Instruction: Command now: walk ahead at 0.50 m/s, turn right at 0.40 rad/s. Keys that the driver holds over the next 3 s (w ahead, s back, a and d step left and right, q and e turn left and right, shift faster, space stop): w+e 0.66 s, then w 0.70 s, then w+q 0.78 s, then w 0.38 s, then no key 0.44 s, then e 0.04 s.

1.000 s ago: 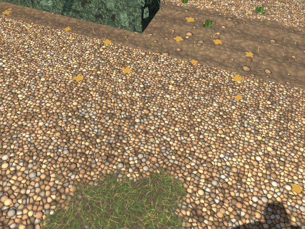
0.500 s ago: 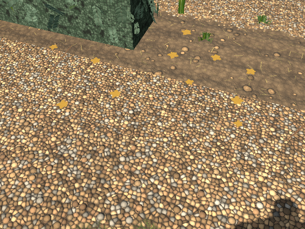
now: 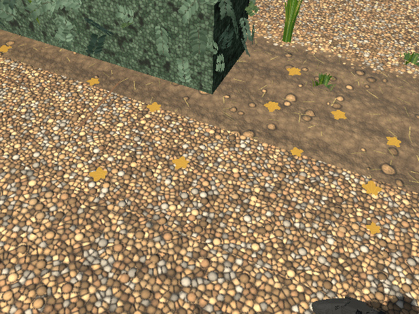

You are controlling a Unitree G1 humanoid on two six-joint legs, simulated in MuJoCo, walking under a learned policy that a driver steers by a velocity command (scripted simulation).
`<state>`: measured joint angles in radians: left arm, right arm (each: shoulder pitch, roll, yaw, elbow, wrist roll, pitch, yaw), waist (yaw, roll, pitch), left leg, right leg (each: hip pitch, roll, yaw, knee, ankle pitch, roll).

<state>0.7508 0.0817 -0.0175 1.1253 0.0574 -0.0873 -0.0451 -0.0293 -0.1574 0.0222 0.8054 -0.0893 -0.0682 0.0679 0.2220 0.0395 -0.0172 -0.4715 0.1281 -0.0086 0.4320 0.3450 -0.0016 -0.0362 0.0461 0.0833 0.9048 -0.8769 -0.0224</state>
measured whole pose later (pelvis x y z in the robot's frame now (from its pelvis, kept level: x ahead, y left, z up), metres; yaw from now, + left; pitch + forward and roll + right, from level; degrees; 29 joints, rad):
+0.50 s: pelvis +0.27 +0.02 -0.08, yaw -16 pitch +0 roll +2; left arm 0.00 0.20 0.02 0.82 0.05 -0.06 -0.09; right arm 0.52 -0.15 -0.02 1.06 -0.09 -0.12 0.00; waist -0.07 -0.03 0.01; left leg 0.19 0.05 0.39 0.27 -0.41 -0.06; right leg -0.60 -0.07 -0.01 0.72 -0.09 -0.09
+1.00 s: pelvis +0.52 -0.10 -0.09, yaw -29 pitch -1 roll -1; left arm 0.49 0.15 0.04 1.07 0.08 -0.11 -0.10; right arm 0.13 -0.18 -0.03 0.86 -0.08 -0.13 0.03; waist 0.06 0.01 0.03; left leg -0.40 0.01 0.06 0.77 -0.25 0.04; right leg -0.16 0.10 0.10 0.71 -0.45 -0.09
